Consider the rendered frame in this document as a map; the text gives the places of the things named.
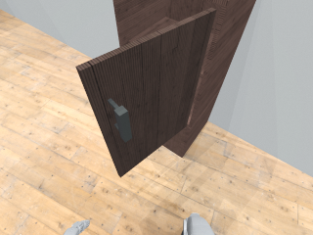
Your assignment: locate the cupboard door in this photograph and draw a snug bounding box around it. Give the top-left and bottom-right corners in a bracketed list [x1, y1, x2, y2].
[76, 7, 217, 177]

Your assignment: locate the handle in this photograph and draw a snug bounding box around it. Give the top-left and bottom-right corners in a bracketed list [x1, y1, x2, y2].
[108, 98, 132, 143]

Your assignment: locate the robot left hand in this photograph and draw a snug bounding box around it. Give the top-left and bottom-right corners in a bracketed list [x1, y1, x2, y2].
[64, 219, 90, 235]

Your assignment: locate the robot right thigh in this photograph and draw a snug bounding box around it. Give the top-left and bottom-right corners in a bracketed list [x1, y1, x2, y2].
[183, 215, 215, 235]

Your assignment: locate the robot right shin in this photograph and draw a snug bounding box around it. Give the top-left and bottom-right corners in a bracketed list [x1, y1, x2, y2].
[190, 212, 200, 216]

